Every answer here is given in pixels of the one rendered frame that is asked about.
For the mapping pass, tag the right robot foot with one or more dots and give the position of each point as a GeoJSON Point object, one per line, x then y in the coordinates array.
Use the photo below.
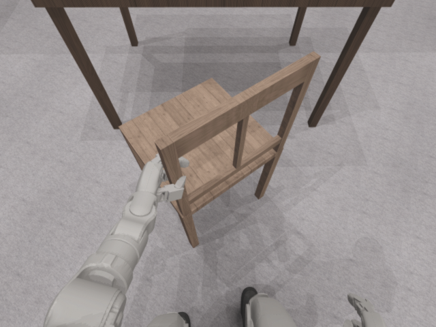
{"type": "Point", "coordinates": [247, 294]}

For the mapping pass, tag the robot left upper arm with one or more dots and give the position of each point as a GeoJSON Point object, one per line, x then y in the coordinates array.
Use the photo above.
{"type": "Point", "coordinates": [88, 304]}

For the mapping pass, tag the left robot hand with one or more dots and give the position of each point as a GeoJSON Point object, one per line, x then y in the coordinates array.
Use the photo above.
{"type": "Point", "coordinates": [153, 175]}

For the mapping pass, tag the left robot forearm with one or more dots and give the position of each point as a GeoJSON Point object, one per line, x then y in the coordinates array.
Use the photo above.
{"type": "Point", "coordinates": [114, 262]}

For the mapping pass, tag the chair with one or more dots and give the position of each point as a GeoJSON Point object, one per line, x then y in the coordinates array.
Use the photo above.
{"type": "Point", "coordinates": [217, 135]}

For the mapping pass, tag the table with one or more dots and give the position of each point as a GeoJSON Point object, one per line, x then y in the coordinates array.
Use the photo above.
{"type": "Point", "coordinates": [55, 9]}

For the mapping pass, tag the left robot thigh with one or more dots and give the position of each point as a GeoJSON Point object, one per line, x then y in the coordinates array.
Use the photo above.
{"type": "Point", "coordinates": [168, 320]}

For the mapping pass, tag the right robot hand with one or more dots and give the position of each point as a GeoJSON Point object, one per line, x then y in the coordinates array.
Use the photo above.
{"type": "Point", "coordinates": [366, 311]}

